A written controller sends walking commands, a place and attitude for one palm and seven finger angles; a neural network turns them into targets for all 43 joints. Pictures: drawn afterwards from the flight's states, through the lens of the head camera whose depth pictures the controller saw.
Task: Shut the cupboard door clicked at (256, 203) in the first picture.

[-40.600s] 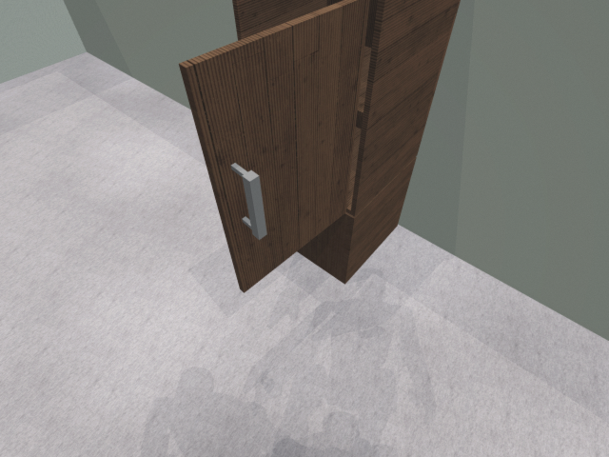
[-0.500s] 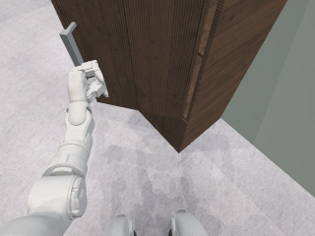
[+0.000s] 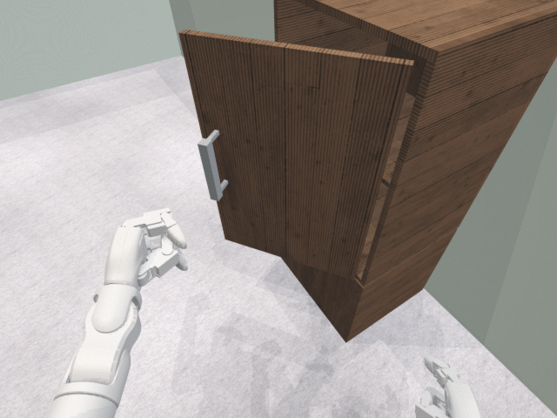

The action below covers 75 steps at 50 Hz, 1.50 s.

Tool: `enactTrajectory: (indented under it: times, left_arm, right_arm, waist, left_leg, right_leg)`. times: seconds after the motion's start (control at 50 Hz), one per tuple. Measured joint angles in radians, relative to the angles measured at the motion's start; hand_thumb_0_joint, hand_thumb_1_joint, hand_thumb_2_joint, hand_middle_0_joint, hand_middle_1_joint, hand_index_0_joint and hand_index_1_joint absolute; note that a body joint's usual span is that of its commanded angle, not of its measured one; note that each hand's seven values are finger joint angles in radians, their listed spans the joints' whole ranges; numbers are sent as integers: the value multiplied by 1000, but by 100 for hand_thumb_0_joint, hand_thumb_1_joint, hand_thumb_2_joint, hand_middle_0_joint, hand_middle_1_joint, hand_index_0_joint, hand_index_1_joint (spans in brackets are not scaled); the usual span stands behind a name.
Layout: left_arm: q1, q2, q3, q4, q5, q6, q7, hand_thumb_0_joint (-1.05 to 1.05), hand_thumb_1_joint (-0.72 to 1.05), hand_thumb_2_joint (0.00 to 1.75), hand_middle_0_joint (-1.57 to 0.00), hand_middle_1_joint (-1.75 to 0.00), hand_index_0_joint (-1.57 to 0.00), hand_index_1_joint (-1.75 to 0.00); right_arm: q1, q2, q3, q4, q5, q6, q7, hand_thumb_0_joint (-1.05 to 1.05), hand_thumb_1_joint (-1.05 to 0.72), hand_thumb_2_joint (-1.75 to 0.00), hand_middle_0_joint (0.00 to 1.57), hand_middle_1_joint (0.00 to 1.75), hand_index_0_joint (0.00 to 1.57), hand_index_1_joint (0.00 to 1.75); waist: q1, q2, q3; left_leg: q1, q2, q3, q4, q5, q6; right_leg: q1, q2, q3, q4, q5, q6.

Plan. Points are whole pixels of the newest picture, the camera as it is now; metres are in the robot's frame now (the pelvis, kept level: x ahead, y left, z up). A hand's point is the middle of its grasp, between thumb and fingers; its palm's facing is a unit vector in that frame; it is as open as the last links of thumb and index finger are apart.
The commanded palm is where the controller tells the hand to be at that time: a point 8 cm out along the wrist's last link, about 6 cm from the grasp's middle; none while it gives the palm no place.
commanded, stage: draw the hand back to the body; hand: left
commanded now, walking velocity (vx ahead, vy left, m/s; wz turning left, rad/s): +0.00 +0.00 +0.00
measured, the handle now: (215, 166) +0.63 +0.18 -0.01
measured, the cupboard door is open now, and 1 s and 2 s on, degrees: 36 36 36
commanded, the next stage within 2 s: step back with the hand held close in 0.92 s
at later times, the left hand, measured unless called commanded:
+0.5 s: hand (38, 294) +0.21 +0.26 +0.17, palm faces +0.43 -0.81 -0.39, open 5.8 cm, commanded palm +0.15 +0.31 +0.19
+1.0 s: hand (29, 300) +0.20 +0.26 +0.18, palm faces +0.45 -0.79 -0.41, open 7.4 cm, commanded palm +0.15 +0.30 +0.19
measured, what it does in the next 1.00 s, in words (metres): stands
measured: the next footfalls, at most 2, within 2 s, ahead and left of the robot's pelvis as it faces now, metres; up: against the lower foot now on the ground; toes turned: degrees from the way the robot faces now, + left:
none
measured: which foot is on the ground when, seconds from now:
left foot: down 0.00-1.00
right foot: down 0.00-1.00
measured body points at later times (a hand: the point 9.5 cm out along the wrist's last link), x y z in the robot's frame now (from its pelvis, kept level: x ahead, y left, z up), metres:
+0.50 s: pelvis +0.01 +0.01 +0.02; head -0.01 -0.03 +0.47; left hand +0.18 +0.30 +0.19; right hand +0.20 -0.20 -0.08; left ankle +0.01 +0.12 -0.72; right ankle -0.01 -0.11 -0.72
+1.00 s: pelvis +0.01 +0.00 +0.02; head -0.01 -0.03 +0.47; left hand +0.17 +0.30 +0.20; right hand +0.20 -0.22 -0.07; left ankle +0.01 +0.12 -0.72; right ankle -0.01 -0.11 -0.72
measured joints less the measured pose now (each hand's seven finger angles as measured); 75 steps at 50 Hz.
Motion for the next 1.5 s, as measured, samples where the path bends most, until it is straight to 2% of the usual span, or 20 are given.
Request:
enactTrajectory:
  times: [0.12,0.28,0.42,0.58,0.7,0.84,1.06,1.14,1.22,1.38,1.5]
  left_arm:
    - [111,21,12,-152,17,83,38,2,89,90,-101,-118,-101,-118]
    - [269,39,75,-344,20,122,51,2,89,90,-80,-95,-80,-94]
    - [392,70,170,-465,16,128,59,2,89,90,-61,-74,-61,-74]
    - [522,110,284,-577,9,98,73,2,89,90,-39,-50,-39,-50]
    - [517,89,291,-562,15,81,83,2,89,90,-28,-37,-28,-37]
    - [501,77,262,-550,17,79,79,2,89,90,-23,-32,-23,-32]
    - [509,94,282,-562,11,65,69,2,88,90,-22,-31,-22,-30]
    - [519,98,304,-551,20,26,71,2,88,90,-22,-30,-21,-30]
    - [545,106,307,-558,23,-2,78,2,88,90,-21,-30,-21,-30]
    - [586,164,329,-625,17,7,88,2,88,90,-22,-30,-22,-30]
    - [598,192,352,-657,16,0,99,2,88,90,-22,-30,-22,-30]
  right_arm:
    - [-48,15,32,-11,-9,-16,-14,1,-90,-90,20,30,19,30]
    - [-47,33,59,5,-29,-44,-1,1,-90,-90,21,30,20,30]
    - [-16,31,52,38,-38,-59,6,1,-90,-90,21,30,20,30]
    - [13,13,23,69,-36,-92,2,1,-90,-90,21,30,20,30]
    - [13,-5,7,81,-35,-114,-6,1,-90,-90,21,30,20,30]
    - [0,3,8,82,-39,-135,-14,2,-90,-90,21,30,20,30]
    - [-3,14,11,72,-39,-138,-10,1,-90,-90,21,30,20,30]
    - [-7,3,8,58,-40,-106,-4,1,-90,-90,21,30,20,30]
    - [-17,-8,-10,55,-40,-73,-8,1,-90,-90,21,30,20,30]
    - [-26,-7,-23,11,-34,-12,-27,1,-90,-90,21,30,20,30]
    - [-25,7,-12,-20,-33,-4,-26,1,-90,-90,21,30,20,30]
  waist:
    - [34,10,34]
    - [59,25,54]
    - [67,39,61]
    - [71,47,57]
    - [78,51,65]
    - [70,36,68]
    - [64,40,67]
    - [46,54,42]
    - [32,50,36]
    - [14,13,54]
    - [2,-9,48]
  left_leg:
    - [129,-10,-10,-114,45,3]
    - [226,-19,-15,-205,78,6]
    - [254,-20,-16,-225,82,6]
    - [258,-16,-15,-221,78,3]
    - [256,-17,-19,-219,83,3]
    - [258,-10,-17,-221,86,-3]
    - [265,-2,-12,-226,85,-8]
    - [187,9,-26,-172,67,-5]
    - [135,1,-22,-147,60,1]
    - [100,-25,9,-145,75,25]
    - [58,-27,16,-119,88,38]
  right_leg:
    - [139,-6,-11,-124,46,4]
    - [241,-12,-17,-220,79,9]
    - [271,-12,-18,-244,85,10]
    - [274,-8,-16,-240,82,8]
    - [270,-10,-21,-232,81,7]
    - [269,-3,-19,-230,83,0]
    - [275,5,-13,-238,87,-4]
    - [226,16,-27,-239,93,-4]
    - [172,7,-23,-212,88,5]
    - [109,-21,7,-165,88,31]
    - [69,-24,13,-146,108,40]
